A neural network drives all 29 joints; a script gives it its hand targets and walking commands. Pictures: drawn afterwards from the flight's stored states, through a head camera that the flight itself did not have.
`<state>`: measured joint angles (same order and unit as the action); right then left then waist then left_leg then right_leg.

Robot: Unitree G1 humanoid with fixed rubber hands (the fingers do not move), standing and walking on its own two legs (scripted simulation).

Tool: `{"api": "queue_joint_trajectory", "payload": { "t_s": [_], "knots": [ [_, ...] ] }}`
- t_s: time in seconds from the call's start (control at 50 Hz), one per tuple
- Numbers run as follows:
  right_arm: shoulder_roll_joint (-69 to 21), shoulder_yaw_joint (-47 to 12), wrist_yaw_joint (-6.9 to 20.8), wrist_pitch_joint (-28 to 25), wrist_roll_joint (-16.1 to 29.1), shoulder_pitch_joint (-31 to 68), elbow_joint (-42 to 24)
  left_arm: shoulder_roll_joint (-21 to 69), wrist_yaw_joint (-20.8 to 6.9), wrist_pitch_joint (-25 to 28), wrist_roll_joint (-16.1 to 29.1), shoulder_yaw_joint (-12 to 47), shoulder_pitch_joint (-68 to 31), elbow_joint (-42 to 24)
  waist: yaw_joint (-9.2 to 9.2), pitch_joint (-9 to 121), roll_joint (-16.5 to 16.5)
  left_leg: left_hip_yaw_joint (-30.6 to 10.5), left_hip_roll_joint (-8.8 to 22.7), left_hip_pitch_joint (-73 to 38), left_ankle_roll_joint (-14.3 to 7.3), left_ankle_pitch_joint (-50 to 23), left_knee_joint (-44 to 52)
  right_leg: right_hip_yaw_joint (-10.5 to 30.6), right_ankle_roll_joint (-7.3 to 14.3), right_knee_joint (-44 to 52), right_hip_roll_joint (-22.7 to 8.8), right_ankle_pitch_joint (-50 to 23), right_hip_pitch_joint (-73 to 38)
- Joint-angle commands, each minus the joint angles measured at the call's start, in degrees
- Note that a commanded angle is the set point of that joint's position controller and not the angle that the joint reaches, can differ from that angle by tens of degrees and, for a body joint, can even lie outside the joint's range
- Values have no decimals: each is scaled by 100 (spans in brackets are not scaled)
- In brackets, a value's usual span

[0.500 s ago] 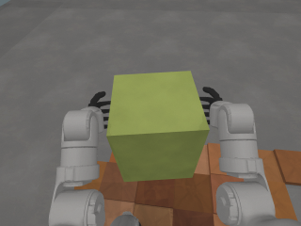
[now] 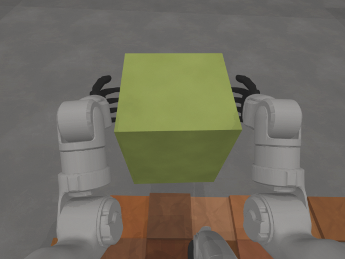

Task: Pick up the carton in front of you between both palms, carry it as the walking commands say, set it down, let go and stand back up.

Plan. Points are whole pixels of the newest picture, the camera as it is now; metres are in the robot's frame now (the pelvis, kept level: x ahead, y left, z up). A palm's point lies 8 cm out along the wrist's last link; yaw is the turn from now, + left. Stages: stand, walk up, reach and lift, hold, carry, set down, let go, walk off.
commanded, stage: carry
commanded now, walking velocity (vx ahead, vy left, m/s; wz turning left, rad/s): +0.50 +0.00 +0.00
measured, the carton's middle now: (174, 124) +0.41 -0.02 +0.08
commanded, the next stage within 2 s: none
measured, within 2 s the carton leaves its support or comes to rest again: neither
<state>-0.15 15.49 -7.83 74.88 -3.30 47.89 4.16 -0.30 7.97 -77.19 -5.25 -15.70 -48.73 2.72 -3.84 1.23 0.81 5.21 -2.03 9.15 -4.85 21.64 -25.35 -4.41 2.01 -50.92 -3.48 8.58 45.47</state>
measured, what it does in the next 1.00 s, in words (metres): climbs: right foot 0.03 m higher, then left foot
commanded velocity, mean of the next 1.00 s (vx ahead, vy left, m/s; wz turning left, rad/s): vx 0.50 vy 0.00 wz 0.00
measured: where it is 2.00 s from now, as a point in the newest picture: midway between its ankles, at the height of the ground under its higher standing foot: (161, 113)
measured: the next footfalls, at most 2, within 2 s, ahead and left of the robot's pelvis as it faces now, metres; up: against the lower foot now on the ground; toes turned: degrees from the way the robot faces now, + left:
right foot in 0.06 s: +0.25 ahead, -0.12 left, +0.03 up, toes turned -7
left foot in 0.42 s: +0.41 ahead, +0.09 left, +0.05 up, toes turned +4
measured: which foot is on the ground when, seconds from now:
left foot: down 0.00-0.14, up 0.16-0.40, down 0.42-0.86, up 0.88-1.00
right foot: up 0.00-0.04, down 0.06-0.44, up 0.46-0.78, down 0.80-1.00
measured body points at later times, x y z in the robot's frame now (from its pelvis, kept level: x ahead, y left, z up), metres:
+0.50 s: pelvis +0.29 +0.00 +0.03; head +0.35 +0.01 +0.47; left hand +0.69 +0.16 +0.17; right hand +0.70 -0.14 +0.18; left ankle +0.37 +0.09 -0.69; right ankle +0.21 -0.11 -0.68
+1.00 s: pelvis +0.60 -0.03 +0.03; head +0.65 -0.04 +0.48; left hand +0.98 +0.14 +0.17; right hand +1.01 -0.16 +0.17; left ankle +0.57 +0.09 -0.65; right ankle +0.58 -0.08 -0.70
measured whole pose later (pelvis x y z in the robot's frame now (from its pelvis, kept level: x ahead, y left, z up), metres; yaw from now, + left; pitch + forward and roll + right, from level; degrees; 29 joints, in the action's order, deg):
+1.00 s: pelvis +0.60 -0.03 +0.03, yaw +0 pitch +4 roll +1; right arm 1.8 15.9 -7.6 77.2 -3.3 49.7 7.7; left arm -0.1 8.1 -76.7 -3.0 -13.6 -46.8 5.5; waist 4.8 -0.7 -0.4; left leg -0.3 -0.5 28.2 -1.1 20.2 -56.1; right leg -7.5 6.7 -28.4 2.6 -7.3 17.5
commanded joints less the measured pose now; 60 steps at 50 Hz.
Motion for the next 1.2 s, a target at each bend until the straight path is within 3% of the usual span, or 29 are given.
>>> {"api": "queue_joint_trajectory", "payload": {
  "t_s": [0.0,0.04,0.06,0.08,0.1,0.12,0.14,0.18,0.2,0.24,0.32,0.38,0.42,0.44,0.46,0.48,0.54,0.62,0.68,0.76,0.8,0.84,0.86,0.9,0.94,1.0,1.1,1.16,1.18],
  "knots": [
    [-6012,-3530,1583,24,2665,4382,-173,5907,-1155,157,2311,3491,-3964,166,-105,1989,-826,-796,1185,-2003,-588,-4550,200,-517,173,1205,293,-592,-159],
    [-6040,-3441,1556,7,2605,4368,-8,5957,-1191,143,2383,3400,-3986,334,80,2010,-1003,-493,1155,-1789,-360,-6060,-208,-817,337,1764,624,-538,-1242],
    [-6135,-3406,1544,15,2589,4448,28,5968,-1198,168,2379,3382,-4076,448,250,2439,-744,-230,946,-1656,-152,-6864,-1130,-1085,442,1891,906,-542,-2306],
    [-6174,-3382,1531,12,2614,4544,-21,6029,-1211,228,2426,3384,-4076,466,517,3044,-326,-107,894,-674,149,-6408,-2382,-883,600,2074,764,-1042,-4118],
    [-6145,-3386,1519,2,2641,4711,-230,6111,-1224,291,2529,3380,-3966,399,1009,3455,34,-73,740,788,379,-4964,-3383,-395,771,2024,290,-1273,-5911],
    [-6175,-3334,1504,16,2666,4788,-458,6048,-1217,349,2584,3364,-3932,146,1190,3608,1247,-305,-85,2865,639,-627,-4985,1964,1489,2512,-928,-1209,-7079],
    [-6191,-3306,1454,44,2632,4932,-610,6144,-1189,339,2679,3407,-4125,-101,1188,3937,1547,-801,-214,3741,599,742,-6352,3144,1960,2448,-1562,-1494,-7515],
    [-5981,-3140,1288,56,2434,4882,-871,6359,-1141,317,2987,3612,-4727,-949,1136,3463,160,-1113,192,4048,298,421,-5859,2564,1385,2447,-1357,-1259,-6841],
    [-5823,-3023,1207,56,2277,4707,-987,6386,-1122,309,3118,3721,-5046,-1373,995,3347,-60,-1030,318,3968,254,266,-5395,2376,1146,2541,-1278,-716,-6546],
    [-5467,-2888,1065,77,1965,4336,-1095,6313,-1114,279,3263,3808,-5264,-1820,906,3255,81,-778,381,3590,279,319,-4453,2019,1012,2739,-1149,87,-6023],
    [-5211,-3061,968,93,1519,3742,-776,6181,-1265,179,3184,3927,-4749,-1437,928,2965,658,-381,297,2403,399,203,-1826,1126,914,2926,-958,-58,-4980],
    [-5294,-3287,1062,54,1547,3841,-530,6215,-1448,184,3137,4039,-4583,-912,468,2794,811,341,110,806,456,-1191,-764,427,576,2661,-672,-478,-4239],
    [-5427,-3343,1177,31,1692,3795,-236,6247,-1493,188,3056,4001,-4490,-539,-40,2836,143,864,-216,-737,351,-1362,-208,-209,352,1569,-221,-1082,-3481],
    [-5466,-3312,1216,-2,1702,3465,-72,6244,-1483,149,3023,4035,-4508,-606,-192,2997,-441,-274,77,-1914,-116,-1164,-318,-199,119,975,112,-762,-2304],
    [-5577,-3430,1244,-60,1762,3783,-269,6216,-1488,136,2897,3977,-4679,-552,-350,3061,-1395,-2130,1083,-2761,-653,-1360,118,-2,-76,-283,525,1394,-1046],
    [-5640,-3523,1274,-30,1958,3849,-349,6180,-1470,130,2891,3927,-4682,-585,-177,3203,-1525,-3051,1689,-3135,-1012,-2176,175,325,-77,-1138,622,1902,-324],
    [-6046,-3797,1330,13,2608,4616,-1008,5914,-1287,114,2559,3576,-4459,-679,-153,3012,-509,-2621,1777,-2973,-905,-3338,-94,691,24,-1121,230,1525,154],
    [-6125,-3889,1380,101,2993,4944,-1236,5513,-1050,85,2037,3165,-3878,-410,-209,2948,-563,-2136,1663,-2529,-905,-3009,142,323,-82,766,468,1743,-482],
    [-6213,-3852,1487,97,3059,4824,-830,5342,-977,100,1702,3034,-3612,-60,-150,2789,-804,-1395,1447,-1820,-579,-3423,-37,38,-29,1404,543,-40,-1282],
    [-6314,-3677,1575,21,2949,4580,-50,5433,-1084,113,1632,2925,-3490,465,314,2614,-698,-433,875,-974,25,-4179,-1156,-224,260,2878,561,-1930,-3012],
    [-6427,-3514,1577,2,2840,4546,340,5413,-1195,176,1664,2856,-3671,769,610,2648,266,1,291,375,242,-2975,-1929,-514,288,3244,609,-2618,-4816],
    [-6481,-3465,1555,3,2817,5001,210,5625,-1296,297,1899,2867,-3727,779,1131,2734,1440,-340,-201,3117,439,463,-3501,1916,1211,2692,-908,-3035,-6965],
    [-6482,-3456,1514,-2,2781,5173,70,5701,-1328,335,2096,2970,-3958,543,1098,2817,1269,-536,-108,3561,371,651,-4206,2516,1440,2619,-1337,-3341,-7021],
    [-6412,-3348,1367,6,2645,5024,-107,6162,-1356,325,2651,3366,-4641,-176,1044,2620,340,-671,163,3631,332,253,-3725,2301,1206,2707,-1180,-2962,-6423],
    [-6262,-3158,1182,24,2416,4668,-262,6367,-1342,291,3087,3609,-5102,-773,941,2611,389,-583,188,3314,376,-140,-3049,1932,951,2847,-972,-3041,-6064],
    [-5855,-2985,946,63,2019,4255,-422,6375,-1345,241,3372,3706,-5194,-1096,1039,2762,572,-443,146,3500,338,-840,-2507,1662,965,2597,-822,-3352,-6208],
    [-5140,-2781,883,96,1371,3720,12,6375,-1460,249,3503,3845,-5077,-631,1052,2338,264,-61,-49,1793,202,-3378,-138,954,731,2456,-306,-2519,-4780],
    [-4902,-2616,987,81,1187,3569,483,6389,-1533,277,3529,3796,-5074,-76,501,2711,-42,264,-8,-706,-13,-4473,282,219,452,710,38,-2496,-3678],
    [-4791,-2503,1025,73,1149,3457,684,6344,-1560,272,3499,3705,-5155,133,164,2644,-452,-23,358,-1662,-108,-4590,321,1,273,-441,380,-623,-2733]
  ]
}}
